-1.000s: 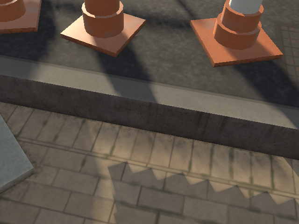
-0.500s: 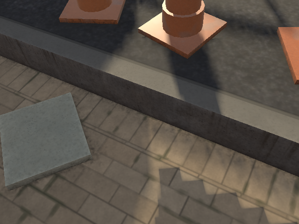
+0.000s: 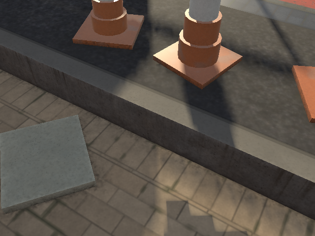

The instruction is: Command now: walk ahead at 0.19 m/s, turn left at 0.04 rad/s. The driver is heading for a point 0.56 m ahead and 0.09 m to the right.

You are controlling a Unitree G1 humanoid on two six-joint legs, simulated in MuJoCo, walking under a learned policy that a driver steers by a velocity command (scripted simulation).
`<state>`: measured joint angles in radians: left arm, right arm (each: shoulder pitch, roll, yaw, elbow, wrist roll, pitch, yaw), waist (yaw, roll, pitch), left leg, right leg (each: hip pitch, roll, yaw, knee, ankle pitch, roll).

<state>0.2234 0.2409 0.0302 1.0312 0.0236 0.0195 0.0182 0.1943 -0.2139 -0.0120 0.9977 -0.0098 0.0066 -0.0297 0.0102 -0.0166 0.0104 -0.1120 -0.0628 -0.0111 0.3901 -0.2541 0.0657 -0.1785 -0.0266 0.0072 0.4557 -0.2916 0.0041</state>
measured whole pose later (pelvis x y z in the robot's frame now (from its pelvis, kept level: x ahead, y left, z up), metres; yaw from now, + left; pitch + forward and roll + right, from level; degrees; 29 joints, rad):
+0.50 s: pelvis +0.16 -0.05 +0.00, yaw -1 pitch +1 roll +0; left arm 0.48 0.15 0.01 1.10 0.02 -0.10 0.01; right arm 0.05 -0.24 -0.03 0.95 -0.03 -0.02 0.04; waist 0.04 0.04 0.03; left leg -0.62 0.07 0.06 0.82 -0.12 0.03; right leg 0.10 0.06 -0.04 0.16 -0.28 -0.08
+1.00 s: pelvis +0.43 -0.02 +0.00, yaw -1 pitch -1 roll +0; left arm 0.12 0.20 0.03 0.97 0.02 -0.05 0.00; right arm 0.37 -0.18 -0.01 1.10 -0.01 -0.09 0.00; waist -0.03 -0.03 0.08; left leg -0.05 -0.09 0.10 0.27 -0.21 0.10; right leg -0.56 -0.06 -0.03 0.76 -0.12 -0.03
